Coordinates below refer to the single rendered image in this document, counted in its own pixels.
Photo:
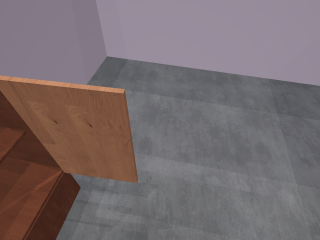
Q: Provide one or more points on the cupboard door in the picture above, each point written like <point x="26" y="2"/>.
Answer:
<point x="85" y="128"/>

